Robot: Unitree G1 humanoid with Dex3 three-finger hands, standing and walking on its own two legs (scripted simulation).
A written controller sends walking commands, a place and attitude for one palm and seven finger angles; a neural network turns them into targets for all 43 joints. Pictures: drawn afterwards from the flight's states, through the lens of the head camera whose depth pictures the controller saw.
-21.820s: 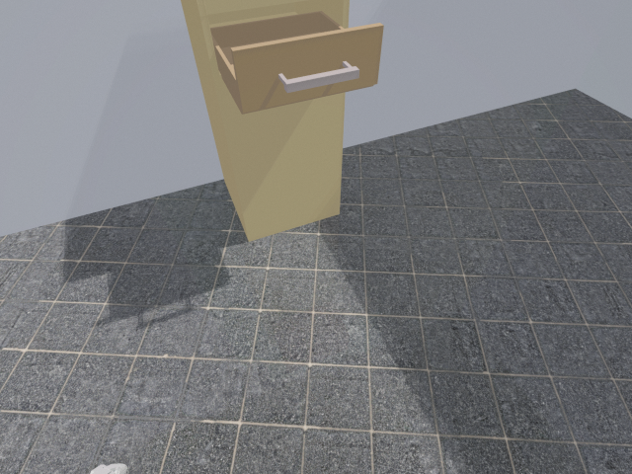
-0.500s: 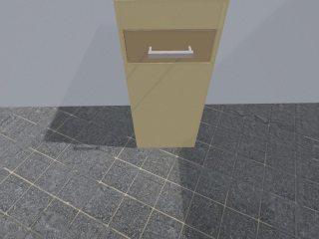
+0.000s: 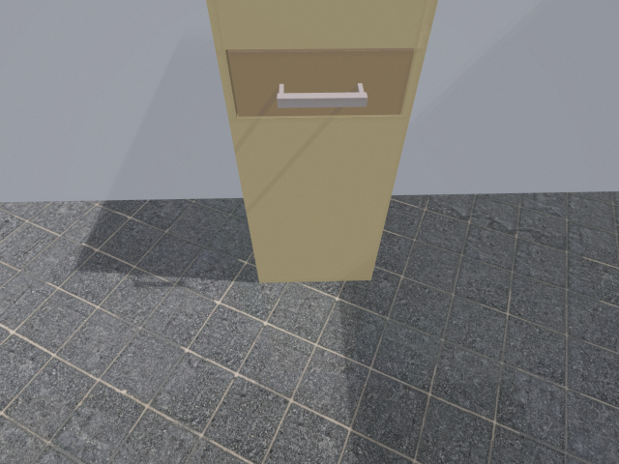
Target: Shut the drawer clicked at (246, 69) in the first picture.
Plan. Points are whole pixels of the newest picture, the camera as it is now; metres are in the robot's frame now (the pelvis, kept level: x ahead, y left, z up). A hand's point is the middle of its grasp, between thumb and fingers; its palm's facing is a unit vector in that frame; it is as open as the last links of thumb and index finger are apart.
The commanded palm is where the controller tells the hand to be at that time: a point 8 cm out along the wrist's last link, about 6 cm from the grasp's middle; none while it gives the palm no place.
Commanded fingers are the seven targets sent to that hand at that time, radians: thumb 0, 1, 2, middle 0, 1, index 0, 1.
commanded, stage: look to check the result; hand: left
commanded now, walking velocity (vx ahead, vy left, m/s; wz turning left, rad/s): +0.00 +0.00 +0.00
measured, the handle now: (321, 94) +0.82 +0.02 +0.04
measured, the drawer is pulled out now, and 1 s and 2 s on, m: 0.00 0.00 0.00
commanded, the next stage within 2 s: stand and wait in 0.20 s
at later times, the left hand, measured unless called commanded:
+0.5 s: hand out of the picture +0.06 +0.21 -0.17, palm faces +0.00 -0.96 -0.27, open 7.4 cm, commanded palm none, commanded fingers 0.00 0.90 0.90 -0.20 -0.30 -0.20 -0.30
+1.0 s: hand out of the picture +0.07 +0.22 -0.16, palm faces -0.02 -0.96 -0.29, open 7.4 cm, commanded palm none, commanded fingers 0.00 0.90 0.90 -0.20 -0.30 -0.20 -0.30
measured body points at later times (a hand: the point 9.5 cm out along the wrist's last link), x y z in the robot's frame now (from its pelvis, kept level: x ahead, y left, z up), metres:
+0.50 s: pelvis +0.01 +0.00 +0.00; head +0.03 +0.00 +0.45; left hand +0.06 +0.26 -0.15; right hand +0.05 -0.26 -0.15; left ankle +0.03 +0.12 -0.74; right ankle -0.02 -0.11 -0.74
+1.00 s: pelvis +0.02 +0.00 +0.00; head +0.03 +0.00 +0.45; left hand +0.07 +0.27 -0.14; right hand +0.07 -0.27 -0.15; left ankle +0.03 +0.12 -0.74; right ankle -0.02 -0.11 -0.74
